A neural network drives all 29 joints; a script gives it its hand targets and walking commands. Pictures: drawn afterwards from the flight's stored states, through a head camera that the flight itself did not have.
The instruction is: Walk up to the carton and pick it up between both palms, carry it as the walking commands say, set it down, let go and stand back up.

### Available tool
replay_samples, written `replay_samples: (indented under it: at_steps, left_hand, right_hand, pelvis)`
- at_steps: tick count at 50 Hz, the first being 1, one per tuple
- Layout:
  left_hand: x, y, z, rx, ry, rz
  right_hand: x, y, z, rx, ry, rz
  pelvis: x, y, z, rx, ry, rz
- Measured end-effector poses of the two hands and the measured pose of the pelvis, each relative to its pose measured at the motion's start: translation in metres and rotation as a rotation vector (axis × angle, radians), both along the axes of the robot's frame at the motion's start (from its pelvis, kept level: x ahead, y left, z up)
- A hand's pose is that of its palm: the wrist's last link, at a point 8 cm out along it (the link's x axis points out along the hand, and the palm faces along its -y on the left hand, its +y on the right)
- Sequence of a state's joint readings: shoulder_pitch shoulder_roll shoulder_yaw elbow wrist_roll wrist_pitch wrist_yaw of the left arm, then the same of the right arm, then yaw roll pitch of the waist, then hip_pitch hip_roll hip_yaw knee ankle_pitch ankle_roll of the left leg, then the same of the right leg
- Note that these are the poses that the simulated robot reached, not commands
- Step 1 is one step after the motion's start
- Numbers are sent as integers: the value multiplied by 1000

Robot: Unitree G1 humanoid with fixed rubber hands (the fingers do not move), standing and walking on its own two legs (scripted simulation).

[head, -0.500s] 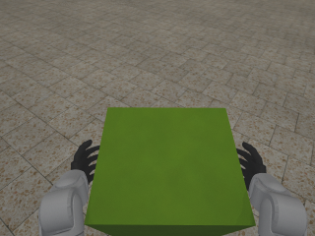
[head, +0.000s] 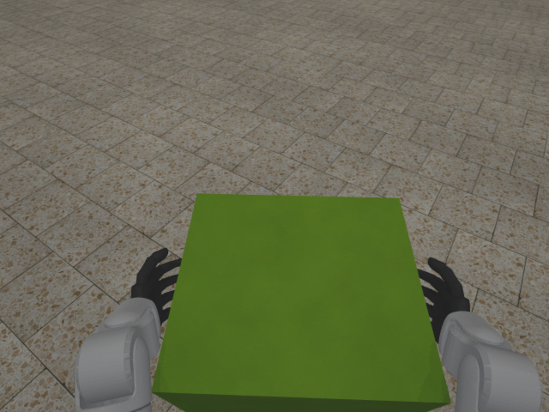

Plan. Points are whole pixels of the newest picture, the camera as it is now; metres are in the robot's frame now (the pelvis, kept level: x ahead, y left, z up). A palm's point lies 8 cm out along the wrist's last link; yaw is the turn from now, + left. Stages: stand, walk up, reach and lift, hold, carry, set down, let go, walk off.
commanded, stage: carry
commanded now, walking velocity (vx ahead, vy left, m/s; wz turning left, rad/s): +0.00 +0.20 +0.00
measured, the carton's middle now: (294, 313) +0.28 -0.02 +0.01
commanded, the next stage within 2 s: none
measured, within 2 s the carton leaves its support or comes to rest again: neither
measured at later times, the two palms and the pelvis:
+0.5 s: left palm (9, 338) +0.22 +0.33 +0.07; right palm (325, 344) +0.21 -0.05 +0.08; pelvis -0.03 +0.14 +0.00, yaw +0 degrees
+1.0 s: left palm out of the picture +0.21 +0.37 +0.09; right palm (288, 353) +0.19 +0.00 +0.09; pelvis -0.05 +0.19 +0.01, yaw -1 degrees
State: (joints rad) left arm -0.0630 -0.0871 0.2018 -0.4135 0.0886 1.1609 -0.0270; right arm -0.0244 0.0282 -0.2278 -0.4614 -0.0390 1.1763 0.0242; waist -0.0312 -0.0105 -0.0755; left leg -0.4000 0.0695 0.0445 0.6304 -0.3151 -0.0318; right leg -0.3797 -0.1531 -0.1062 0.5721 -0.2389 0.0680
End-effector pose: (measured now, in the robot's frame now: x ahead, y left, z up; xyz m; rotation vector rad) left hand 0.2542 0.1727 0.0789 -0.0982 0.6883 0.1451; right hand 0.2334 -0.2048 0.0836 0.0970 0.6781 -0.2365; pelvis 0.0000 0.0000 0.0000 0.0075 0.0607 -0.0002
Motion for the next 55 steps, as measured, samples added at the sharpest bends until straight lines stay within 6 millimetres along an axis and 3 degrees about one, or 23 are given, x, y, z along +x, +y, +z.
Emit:
replay_samples:
  at_steps: [9,16,29,39,47,55]
  left_hand:
    - [-19,78,-6,11,27,47]
    - [-33,106,4,39,-4,73]
    - [-42,176,-1,12,19,13]
    - [-51,196,10,17,7,14]
    - [-49,202,10,3,1,4]
    - [-44,199,10,13,20,3]
  right_hand:
    - [1,77,-7,32,27,30]
    - [-10,106,-18,61,-3,57]
    - [-35,175,-2,20,18,7]
    - [-46,196,3,22,8,10]
    - [-45,202,12,0,3,8]
    - [-43,198,6,7,21,8]
  pelvis:
    - [-11,52,-1,-8,22,-11]
    - [-24,87,-4,-20,7,-1]
    - [-38,157,3,-16,-5,-11]
    - [-45,182,6,-23,-22,-22]
    - [-49,187,7,-17,-20,-23]
    - [-48,186,8,-18,-13,-22]
